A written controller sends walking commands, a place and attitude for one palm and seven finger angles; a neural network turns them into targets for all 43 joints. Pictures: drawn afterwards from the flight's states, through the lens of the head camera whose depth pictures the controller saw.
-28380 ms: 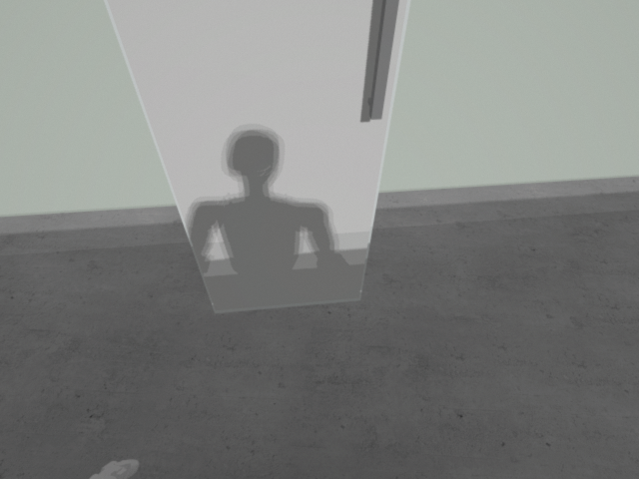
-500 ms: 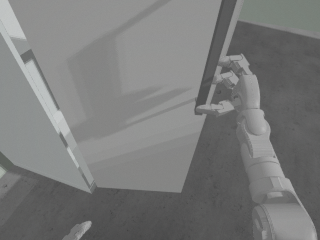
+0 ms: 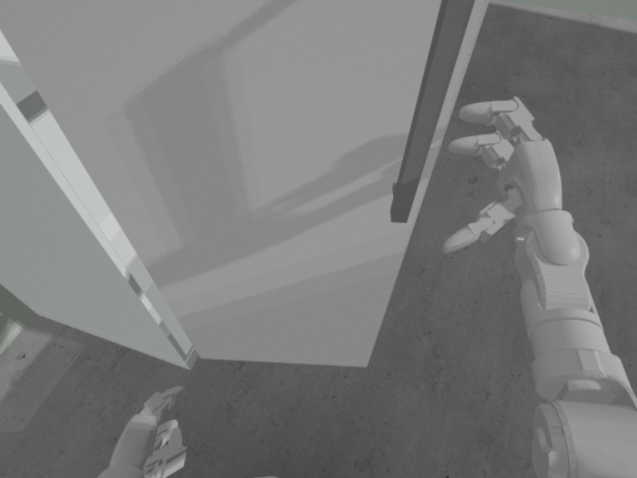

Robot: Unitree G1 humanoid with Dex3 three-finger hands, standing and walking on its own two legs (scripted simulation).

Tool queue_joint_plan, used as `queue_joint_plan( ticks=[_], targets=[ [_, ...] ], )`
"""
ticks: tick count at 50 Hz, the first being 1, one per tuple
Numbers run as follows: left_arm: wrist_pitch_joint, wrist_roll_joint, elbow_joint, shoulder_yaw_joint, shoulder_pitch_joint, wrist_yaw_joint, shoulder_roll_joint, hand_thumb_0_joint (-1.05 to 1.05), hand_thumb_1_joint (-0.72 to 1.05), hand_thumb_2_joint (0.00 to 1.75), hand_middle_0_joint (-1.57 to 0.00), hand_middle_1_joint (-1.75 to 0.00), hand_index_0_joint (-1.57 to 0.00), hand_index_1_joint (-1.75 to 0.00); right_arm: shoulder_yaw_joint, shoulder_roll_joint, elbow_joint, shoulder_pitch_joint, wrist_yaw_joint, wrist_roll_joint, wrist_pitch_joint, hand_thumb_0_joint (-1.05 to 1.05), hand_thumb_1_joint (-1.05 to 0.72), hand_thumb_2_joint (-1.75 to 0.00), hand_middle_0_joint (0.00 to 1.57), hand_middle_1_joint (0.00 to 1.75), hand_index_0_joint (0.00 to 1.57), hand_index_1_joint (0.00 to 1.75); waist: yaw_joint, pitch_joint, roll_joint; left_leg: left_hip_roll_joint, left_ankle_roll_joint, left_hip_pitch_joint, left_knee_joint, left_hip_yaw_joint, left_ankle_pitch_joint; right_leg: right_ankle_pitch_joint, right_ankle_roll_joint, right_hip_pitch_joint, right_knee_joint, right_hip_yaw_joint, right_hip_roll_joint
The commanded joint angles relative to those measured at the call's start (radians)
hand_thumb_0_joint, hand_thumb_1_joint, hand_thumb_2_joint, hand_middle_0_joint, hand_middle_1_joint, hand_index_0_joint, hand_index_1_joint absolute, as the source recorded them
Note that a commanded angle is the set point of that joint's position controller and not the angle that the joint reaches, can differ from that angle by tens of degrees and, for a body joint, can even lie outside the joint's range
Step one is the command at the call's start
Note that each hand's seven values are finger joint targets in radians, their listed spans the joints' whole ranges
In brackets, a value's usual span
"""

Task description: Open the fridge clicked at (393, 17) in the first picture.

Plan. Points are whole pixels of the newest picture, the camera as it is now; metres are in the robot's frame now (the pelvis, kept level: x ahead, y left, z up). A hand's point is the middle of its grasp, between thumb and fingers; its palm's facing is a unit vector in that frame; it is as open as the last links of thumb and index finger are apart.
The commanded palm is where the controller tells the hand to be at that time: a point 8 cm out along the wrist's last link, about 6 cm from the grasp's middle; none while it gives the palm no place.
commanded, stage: slip the hand off the handle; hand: right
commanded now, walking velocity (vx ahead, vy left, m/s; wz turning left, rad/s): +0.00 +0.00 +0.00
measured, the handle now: (427, 89) +0.47 -0.06 +0.25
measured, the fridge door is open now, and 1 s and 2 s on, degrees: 74 74 74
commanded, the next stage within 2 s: draw the hand back to the body in 1.22 s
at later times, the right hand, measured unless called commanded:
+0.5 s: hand (526, 181) +0.43 -0.19 +0.17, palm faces -0.20 +0.97 -0.14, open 14.7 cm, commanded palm +0.39 -0.22 +0.17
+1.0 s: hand (552, 256) +0.32 -0.18 +0.17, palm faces -0.15 +0.97 -0.16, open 14.7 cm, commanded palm +0.30 -0.23 +0.17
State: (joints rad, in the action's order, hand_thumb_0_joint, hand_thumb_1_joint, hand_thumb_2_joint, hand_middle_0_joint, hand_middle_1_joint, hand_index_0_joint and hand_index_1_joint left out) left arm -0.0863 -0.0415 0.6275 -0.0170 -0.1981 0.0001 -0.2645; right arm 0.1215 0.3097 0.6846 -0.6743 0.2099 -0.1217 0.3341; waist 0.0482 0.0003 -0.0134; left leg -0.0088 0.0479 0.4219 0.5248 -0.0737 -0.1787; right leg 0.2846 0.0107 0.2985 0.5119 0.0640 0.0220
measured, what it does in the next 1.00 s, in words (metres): stands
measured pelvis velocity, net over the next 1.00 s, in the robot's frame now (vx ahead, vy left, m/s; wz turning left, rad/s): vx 0.02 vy -0.02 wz -0.02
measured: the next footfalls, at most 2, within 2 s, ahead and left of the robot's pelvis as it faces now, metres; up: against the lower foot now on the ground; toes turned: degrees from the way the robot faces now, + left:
none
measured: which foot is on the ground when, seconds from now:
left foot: down 0.00-1.00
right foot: down 0.00-1.00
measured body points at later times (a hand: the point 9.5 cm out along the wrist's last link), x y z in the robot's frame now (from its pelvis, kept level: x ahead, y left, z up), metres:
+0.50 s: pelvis +0.02 -0.04 +0.00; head +0.05 -0.05 +0.45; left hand +0.10 +0.21 -0.11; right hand +0.43 -0.24 +0.18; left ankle +0.06 +0.09 -0.73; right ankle -0.02 -0.13 -0.73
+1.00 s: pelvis +0.02 -0.02 +0.00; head +0.00 -0.01 +0.45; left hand +0.22 +0.19 -0.07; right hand +0.32 -0.24 +0.18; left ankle +0.06 +0.09 -0.73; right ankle -0.02 -0.13 -0.73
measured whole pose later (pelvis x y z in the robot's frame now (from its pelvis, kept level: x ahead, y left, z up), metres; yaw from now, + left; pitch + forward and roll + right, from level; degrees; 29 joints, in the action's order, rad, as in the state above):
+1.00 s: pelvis +0.02 -0.02 +0.00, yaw -1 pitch +0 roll +0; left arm -0.09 -0.05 0.56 -0.06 -0.18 -0.03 -0.24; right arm 0.13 0.30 0.11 -0.18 0.34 -0.23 0.18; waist -0.03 -0.05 0.02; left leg -0.02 0.02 0.31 0.54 -0.09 -0.23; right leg 0.35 -0.01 0.21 0.55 0.04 0.01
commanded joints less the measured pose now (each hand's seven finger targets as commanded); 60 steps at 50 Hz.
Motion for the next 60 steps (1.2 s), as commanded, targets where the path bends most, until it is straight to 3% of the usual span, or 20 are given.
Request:
queue_joint_plan(
  ticks=[1, 3, 5, 7, 10, 15, 20, 23, 26, 32, 33, 38, 41, 46, 47, 50, 52, 55, 57, 60],
  targets=[
    [-0.023, -0.005, -0.107, 0.042, -0.041, -0.022, -0.123, 0.00, 0.90, 0.90, -0.20, -0.30, -0.20, -0.30, 0.092, 0.207, -0.210, -0.438, 0.031, -0.042, 0.080, 0.00, 0.55, -0.20, 0.25, 1.15, 0.25, 1.15, 0.002, -0.445, -0.027, -0.013, -0.032, -0.350, -0.014, 0.103, 0.267, -0.197, -0.045, -0.005, -0.036, -0.015, -0.051],
    [-0.022, -0.009, -0.107, 0.040, -0.044, -0.028, -0.130, 0.00, 0.90, 0.90, -0.20, -0.30, -0.20, -0.30, 0.089, 0.199, -0.186, -0.446, 0.061, -0.066, 0.088, 0.00, 0.55, -0.20, 0.25, 1.15, 0.25, 1.15, 0.013, -0.392, -0.089, -0.005, -0.035, -0.303, -0.023, 0.094, 0.226, -0.168, -0.045, 0.007, -0.037, -0.020, -0.041],
    [-0.021, -0.010, -0.109, 0.040, -0.044, -0.033, -0.131, 0.00, 0.90, 0.90, -0.20, -0.30, -0.20, -0.30, 0.075, 0.188, -0.194, -0.467, 0.080, -0.074, 0.101, 0.00, 0.55, -0.20, 0.25, 1.15, 0.25, 1.15, 0.015, -0.366, -0.064, 0.000, -0.030, -0.256, -0.021, 0.084, 0.177, -0.150, -0.042, -0.008, -0.040, -0.028, -0.034],
    [-0.022, -0.010, -0.107, 0.038, -0.048, -0.037, -0.129, 0.00, 0.90, 0.90, -0.20, -0.30, -0.20, -0.30, 0.040, 0.159, -0.203, -0.485, 0.092, -0.071, 0.102, 0.00, 0.55, -0.20, 0.25, 1.15, 0.25, 1.15, 0.020, -0.354, 0.021, 0.003, -0.022, -0.198, -0.013, 0.073, 0.173, -0.179, -0.039, -0.056, -0.035, -0.034, -0.031],
    [-0.018, -0.011, -0.097, 0.034, -0.069, -0.037, -0.135, 0.00, 0.90, 0.90, -0.20, -0.30, -0.20, -0.30, 0.055, 0.177, -0.136, -0.459, 0.094, -0.068, 0.086, 0.00, 0.55, -0.20, 0.25, 1.15, 0.25, 1.15, 0.018, -0.287, 0.011, 0.004, -0.018, -0.136, -0.014, 0.059, 0.099, -0.135, -0.031, -0.027, -0.038, -0.055, -0.022],
    [-0.015, -0.005, -0.102, 0.033, -0.088, -0.042, -0.142, 0.00, 0.90, 0.90, -0.20, -0.30, -0.20, -0.30, 0.106, 0.228, -0.136, -0.455, 0.092, -0.067, 0.076, 0.00, 0.55, -0.20, 0.25, 1.15, 0.25, 1.15, 0.003, -0.322, -0.013, 0.005, -0.014, -0.148, 0.001, 0.054, 0.094, -0.154, -0.027, -0.023, -0.042, -0.072, -0.014],
    [-0.023, 0.005, -0.110, 0.039, -0.103, -0.041, -0.142, 0.00, 0.90, 0.90, -0.20, -0.30, -0.20, -0.30, 0.127, 0.256, -0.260, -0.452, 0.104, -0.069, 0.102, 0.00, 0.55, -0.20, 0.25, 1.15, 0.25, 1.15, -0.016, -0.426, 0.086, 0.008, -0.010, -0.144, 0.024, 0.050, 0.181, -0.359, -0.003, -0.148, -0.021, -0.090, 0.003],
    [-0.029, 0.006, -0.132, 0.050, -0.102, -0.029, -0.142, 0.00, 0.90, 0.90, -0.20, -0.30, -0.20, -0.30, 0.112, 0.203, -0.371, -0.269, 0.125, -0.094, 0.091, 0.00, 0.55, -0.20, 0.25, 1.15, 0.25, 1.15, -0.048, -0.465, 0.091, 0.009, -0.013, -0.170, 0.030, 0.042, 0.254, -0.551, 0.017, -0.211, -0.009, -0.096, 0.021],
    [-0.034, 0.002, -0.148, 0.053, -0.086, -0.016, -0.137, 0.00, 0.90, 0.90, -0.20, -0.30, -0.20, -0.30, 0.040, 0.101, -0.453, -0.125, 0.139, -0.112, 0.047, 0.00, 0.55, -0.20, 0.25, 1.15, 0.25, 1.15, -0.050, -0.395, 0.070, 0.009, -0.020, -0.157, 0.024, 0.030, 0.277, -0.642, 0.027, -0.211, -0.009, -0.097, 0.033],
    [-0.031, -0.004, -0.175, 0.043, -0.028, -0.007, -0.125, 0.00, 0.90, 0.90, -0.20, -0.30, -0.20, -0.30, 0.040, 0.079, -0.623, 0.035, 0.080, -0.100, -0.056, 0.00, 0.55, -0.20, 0.25, 1.15, 0.25, 1.15, -0.057, -0.267, 0.006, 0.005, -0.024, -0.200, 0.001, 0.024, 0.260, -0.461, 0.005, -0.113, -0.044, -0.068, 0.019],
    [-0.031, -0.005, -0.175, 0.045, -0.022, -0.010, -0.124, 0.00, 0.90, 0.90, -0.20, -0.30, -0.20, -0.30, 0.072, 0.119, -0.648, 0.027, 0.063, -0.093, -0.063, 0.00, 0.55, -0.20, 0.25, 1.15, 0.25, 1.15, -0.056, -0.252, -0.009, 0.007, -0.023, -0.202, -0.003, 0.024, 0.235, -0.401, 0.001, -0.100, -0.048, -0.067, 0.016],
    [-0.050, 0.009, -0.193, 0.027, 0.024, -0.027, -0.100, 0.00, 0.90, 0.90, -0.20, -0.30, -0.20, -0.30, 0.076, 0.145, -0.838, 0.006, 0.027, -0.070, -0.034, 0.00, 0.55, -0.20, 0.25, 1.15, 0.25, 1.15, -0.058, -0.348, 0.044, 0.007, -0.018, -0.254, 0.005, 0.034, 0.227, -0.342, -0.017, -0.145, -0.040, -0.063, 0.000],
    [-0.059, 0.008, -0.189, 0.015, 0.035, -0.033, -0.095, 0.00, 0.90, 0.90, -0.20, -0.30, -0.20, -0.30, 0.053, 0.118, -0.843, 0.074, 0.053, -0.087, -0.031, 0.00, 0.55, -0.20, 0.25, 1.15, 0.25, 1.15, -0.053, -0.325, 0.049, 0.008, -0.020, -0.253, -0.002, 0.036, 0.229, -0.323, -0.022, -0.141, -0.033, -0.059, -0.003],
    [-0.052, -0.011, -0.183, 0.007, 0.063, -0.046, -0.099, 0.00, 0.90, 0.90, -0.20, -0.30, -0.20, -0.30, 0.056, 0.101, -0.714, 0.225, 0.120, -0.115, -0.101, 0.00, 0.55, -0.20, 0.25, 1.15, 0.25, 1.15, -0.048, -0.176, -0.001, 0.003, -0.024, -0.231, -0.043, 0.037, 0.134, -0.159, -0.033, -0.050, -0.046, -0.049, -0.017],
    [-0.053, -0.014, -0.192, 0.001, 0.073, -0.044, -0.096, 0.00, 0.90, 0.90, -0.20, -0.30, -0.20, -0.30, 0.026, 0.072, -0.727, 0.238, 0.136, -0.123, -0.115, 0.00, 0.55, -0.20, 0.25, 1.15, 0.25, 1.15, -0.049, -0.162, 0.002, -0.001, -0.026, -0.228, -0.047, 0.036, 0.119, -0.139, -0.033, -0.042, -0.050, -0.049, -0.020],
    [-0.058, -0.015, -0.212, 0.001, 0.091, -0.049, -0.097, 0.00, 0.90, 0.90, -0.20, -0.30, -0.20, -0.30, 0.056, 0.106, -0.777, 0.259, 0.154, -0.140, -0.133, 0.00, 0.55, -0.20, 0.25, 1.15, 0.25, 1.15, -0.056, -0.172, -0.014, -0.006, -0.031, -0.242, -0.059, 0.046, 0.084, -0.108, -0.038, -0.029, -0.043, -0.045, -0.024],
    [-0.064, -0.010, -0.220, 0.002, 0.099, -0.052, -0.097, 0.00, 0.90, 0.90, -0.20, -0.30, -0.20, -0.30, 0.106, 0.150, -0.833, 0.258, 0.156, -0.150, -0.120, 0.00, 0.55, -0.20, 0.25, 1.15, 0.25, 1.15, -0.065, -0.221, -0.027, -0.009, -0.032, -0.280, -0.051, 0.055, 0.098, -0.125, -0.040, -0.032, -0.036, -0.046, -0.026],
    [-0.090, -0.004, -0.235, 0.001, 0.116, -0.052, -0.087, 0.00, 0.90, 0.90, -0.20, -0.30, -0.20, -0.30, 0.131, 0.171, -0.973, 0.263, 0.149, -0.162, -0.072, 0.00, 0.55, -0.20, 0.25, 1.15, 0.25, 1.15, -0.080, -0.291, 0.033, -0.010, -0.030, -0.315, -0.035, 0.060, 0.127, -0.163, -0.041, -0.062, -0.026, -0.044, -0.030],
    [-0.102, -0.002, -0.224, -0.004, 0.113, -0.055, -0.086, 0.00, 0.90, 0.90, -0.20, -0.30, -0.20, -0.30, 0.128, 0.180, -0.995, 0.229, 0.138, -0.162, -0.054, 0.00, 0.55, -0.20, 0.25, 1.15, 0.25, 1.15, -0.067, -0.289, 0.068, -0.007, -0.032, -0.302, -0.035, 0.065, 0.122, -0.163, -0.041, -0.068, -0.020, -0.045, -0.030],
    [-0.119, -0.008, -0.191, -0.004, 0.092, -0.064, -0.092, 0.00, 0.90, 0.90, -0.20, -0.30, -0.20, -0.30, 0.104, 0.161, -0.905, 0.225, 0.128, -0.155, -0.054, 0.00, 0.55, -0.20, 0.25, 1.15, 0.25, 1.15, -0.043, -0.178, 0.047, -0.003, -0.037, -0.227, -0.061, 0.056, 0.018, -0.084, -0.038, -0.038, -0.029, -0.055, -0.026]
  ],
)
